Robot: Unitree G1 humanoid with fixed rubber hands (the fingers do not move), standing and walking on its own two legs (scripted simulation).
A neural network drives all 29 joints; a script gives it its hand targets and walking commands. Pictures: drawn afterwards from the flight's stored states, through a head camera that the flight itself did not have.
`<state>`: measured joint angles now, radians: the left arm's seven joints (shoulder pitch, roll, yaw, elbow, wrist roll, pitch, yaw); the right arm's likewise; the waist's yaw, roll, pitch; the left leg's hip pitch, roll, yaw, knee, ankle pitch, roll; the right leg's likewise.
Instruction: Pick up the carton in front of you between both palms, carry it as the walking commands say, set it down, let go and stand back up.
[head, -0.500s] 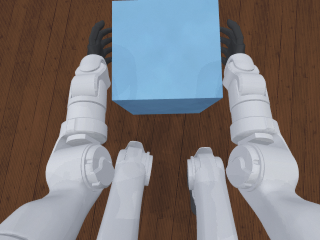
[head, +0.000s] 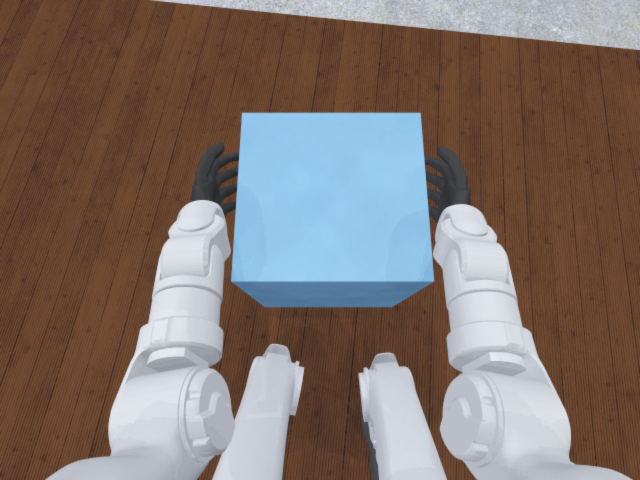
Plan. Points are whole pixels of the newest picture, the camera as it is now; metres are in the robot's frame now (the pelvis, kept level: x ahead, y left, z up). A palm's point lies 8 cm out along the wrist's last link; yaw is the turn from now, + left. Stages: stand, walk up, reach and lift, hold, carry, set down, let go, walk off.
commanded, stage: reach and lift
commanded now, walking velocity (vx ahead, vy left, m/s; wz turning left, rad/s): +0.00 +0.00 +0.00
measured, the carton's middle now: (329, 226) +0.44 +0.02 -0.11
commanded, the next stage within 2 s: hold in 1.86 s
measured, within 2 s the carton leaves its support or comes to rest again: neither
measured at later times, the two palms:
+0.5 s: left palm (162, 181) +0.39 +0.16 +0.11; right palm (527, 196) +0.40 -0.14 +0.11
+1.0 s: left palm (85, 145) +0.36 +0.16 +0.22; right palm out of the picture +0.36 -0.15 +0.22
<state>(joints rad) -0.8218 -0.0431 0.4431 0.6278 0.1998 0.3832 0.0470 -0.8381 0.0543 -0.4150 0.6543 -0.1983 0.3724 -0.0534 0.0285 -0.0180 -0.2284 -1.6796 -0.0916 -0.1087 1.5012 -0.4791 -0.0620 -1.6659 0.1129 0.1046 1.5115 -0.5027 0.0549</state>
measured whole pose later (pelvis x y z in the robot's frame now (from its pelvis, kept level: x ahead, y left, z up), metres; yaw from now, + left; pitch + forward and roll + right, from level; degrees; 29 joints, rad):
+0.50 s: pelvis +0.05 +0.00 +0.14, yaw +0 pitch +20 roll +0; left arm -0.44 -0.12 0.35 0.57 0.21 0.34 0.03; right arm -0.44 0.14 -0.34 0.57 -0.20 0.33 -0.05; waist 0.01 -0.01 -0.19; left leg -0.90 -0.07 -0.13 0.93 -0.37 -0.03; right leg -0.89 0.08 0.13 0.93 -0.39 0.03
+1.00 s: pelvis +0.07 +0.00 +0.20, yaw +0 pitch -3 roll +0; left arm -0.29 -0.16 0.29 0.41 0.29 0.61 0.00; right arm -0.29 0.16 -0.28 0.41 -0.28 0.60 0.00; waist 0.00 0.00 -0.06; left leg -0.19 -0.04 -0.14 0.46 -0.22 -0.02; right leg -0.18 0.05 0.15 0.46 -0.24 0.01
